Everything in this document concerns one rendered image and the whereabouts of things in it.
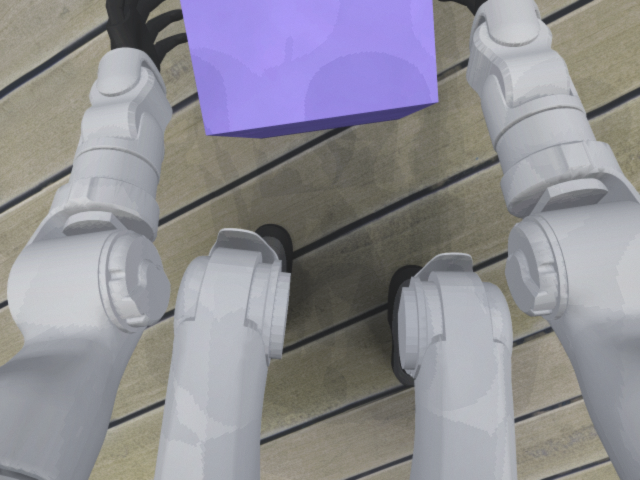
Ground left robot foot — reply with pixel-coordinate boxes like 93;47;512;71
255;224;293;281

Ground robot left hand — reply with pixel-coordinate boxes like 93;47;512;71
106;0;188;72

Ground robot foot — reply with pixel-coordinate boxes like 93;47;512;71
255;224;293;281
388;265;423;387

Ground right robot upper arm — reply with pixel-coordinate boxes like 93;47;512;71
505;200;640;480

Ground left robot upper arm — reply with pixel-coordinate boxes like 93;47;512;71
0;229;171;480

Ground carton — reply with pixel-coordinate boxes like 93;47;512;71
180;0;438;139

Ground right robot forearm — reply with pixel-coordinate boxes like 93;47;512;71
466;0;640;219

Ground right robot foot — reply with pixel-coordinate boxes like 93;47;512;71
388;265;423;387

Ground left robot forearm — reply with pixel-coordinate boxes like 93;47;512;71
7;47;173;325

